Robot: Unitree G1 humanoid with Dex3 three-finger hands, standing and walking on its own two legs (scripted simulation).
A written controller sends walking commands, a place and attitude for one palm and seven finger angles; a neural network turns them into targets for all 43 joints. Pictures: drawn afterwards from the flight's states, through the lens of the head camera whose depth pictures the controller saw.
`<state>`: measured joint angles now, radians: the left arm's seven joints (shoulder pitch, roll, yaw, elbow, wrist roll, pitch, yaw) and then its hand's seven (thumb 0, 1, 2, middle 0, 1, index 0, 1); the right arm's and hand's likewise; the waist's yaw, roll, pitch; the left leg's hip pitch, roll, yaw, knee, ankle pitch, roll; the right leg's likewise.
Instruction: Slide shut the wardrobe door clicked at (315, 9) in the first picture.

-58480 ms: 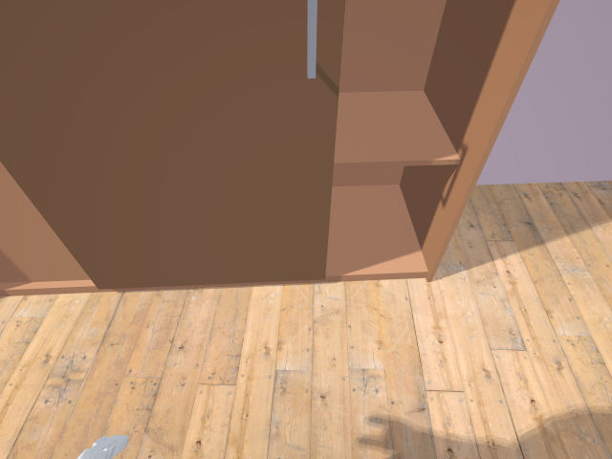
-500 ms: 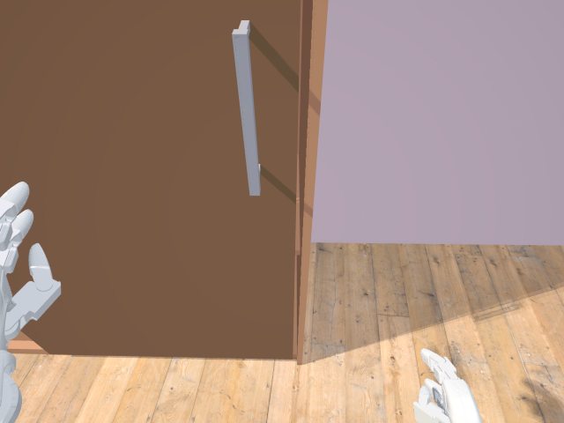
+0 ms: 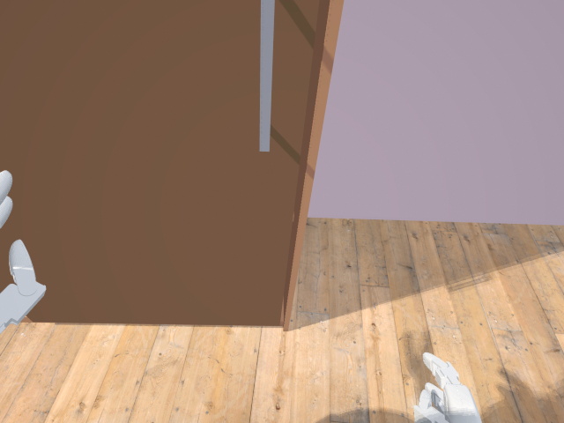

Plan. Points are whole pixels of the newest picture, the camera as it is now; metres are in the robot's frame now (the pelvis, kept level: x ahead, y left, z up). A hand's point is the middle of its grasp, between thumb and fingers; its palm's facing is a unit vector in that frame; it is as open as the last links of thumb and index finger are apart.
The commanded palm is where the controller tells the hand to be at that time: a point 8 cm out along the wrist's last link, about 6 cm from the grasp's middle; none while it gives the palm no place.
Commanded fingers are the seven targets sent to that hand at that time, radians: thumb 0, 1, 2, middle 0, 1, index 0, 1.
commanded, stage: step back with the hand held close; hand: left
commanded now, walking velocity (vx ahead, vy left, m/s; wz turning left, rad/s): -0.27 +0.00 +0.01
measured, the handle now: (266, 72) +0.53 +0.08 +0.24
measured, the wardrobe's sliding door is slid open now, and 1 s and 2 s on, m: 0.01 0.01 0.01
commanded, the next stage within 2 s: stop stepping back and stand still in 0.66 s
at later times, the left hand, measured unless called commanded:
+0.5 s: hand out of the picture +0.11 +0.26 +0.18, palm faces +0.53 -0.72 -0.45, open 7.4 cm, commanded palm +0.03 +0.30 +0.19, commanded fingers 0.00 0.90 0.90 -0.20 -0.30 -0.20 -0.30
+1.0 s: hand out of the picture -0.02 +0.25 +0.19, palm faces +0.48 -0.80 -0.36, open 7.4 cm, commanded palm -0.07 +0.29 +0.19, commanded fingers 0.00 0.90 0.90 -0.20 -0.30 -0.20 -0.30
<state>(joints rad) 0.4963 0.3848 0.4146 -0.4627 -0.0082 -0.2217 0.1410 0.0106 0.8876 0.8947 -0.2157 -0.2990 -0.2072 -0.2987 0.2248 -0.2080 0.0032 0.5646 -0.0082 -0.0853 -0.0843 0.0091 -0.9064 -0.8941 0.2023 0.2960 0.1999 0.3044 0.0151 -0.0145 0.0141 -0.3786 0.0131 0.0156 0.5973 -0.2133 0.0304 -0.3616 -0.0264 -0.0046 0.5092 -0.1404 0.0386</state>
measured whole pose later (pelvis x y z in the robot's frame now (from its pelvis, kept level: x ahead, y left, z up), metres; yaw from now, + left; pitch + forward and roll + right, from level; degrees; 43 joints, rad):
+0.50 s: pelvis -0.07 -0.02 -0.02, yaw +7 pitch -1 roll -3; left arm 0.43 0.44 0.47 -0.52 0.01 -0.31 0.13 0.01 0.89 0.89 -0.22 -0.30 -0.21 -0.30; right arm 0.23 -0.18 -0.01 0.60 -0.02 -0.17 -0.07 0.01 -0.91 -0.89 0.20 0.30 0.20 0.30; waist -0.02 -0.02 0.03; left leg -0.56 0.06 0.02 0.69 -0.13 0.03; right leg -0.41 0.08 0.07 0.73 -0.31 0.02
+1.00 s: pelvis -0.21 -0.01 +0.01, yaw +1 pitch -1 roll -3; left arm 0.52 0.40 0.43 -0.54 -0.03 -0.22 0.15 0.01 0.89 0.90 -0.21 -0.30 -0.20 -0.30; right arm 0.26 -0.14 0.03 0.59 -0.01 -0.17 -0.04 0.01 -0.90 -0.89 0.21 0.30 0.20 0.30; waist -0.01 -0.03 -0.05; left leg -0.38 0.10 0.06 0.56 -0.24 0.00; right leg -0.26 0.03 -0.06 0.65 -0.45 0.00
